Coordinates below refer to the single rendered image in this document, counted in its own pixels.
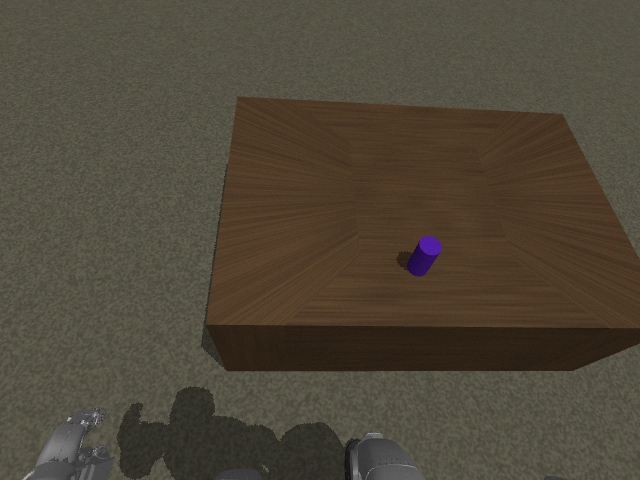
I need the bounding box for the right robot foot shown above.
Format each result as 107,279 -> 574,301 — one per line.
345,439 -> 361,480

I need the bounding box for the left robot hand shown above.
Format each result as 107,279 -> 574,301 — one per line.
35,408 -> 115,480

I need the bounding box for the left robot arm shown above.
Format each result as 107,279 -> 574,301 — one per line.
22,461 -> 77,480

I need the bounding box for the can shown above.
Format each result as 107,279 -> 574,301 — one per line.
407,236 -> 442,277

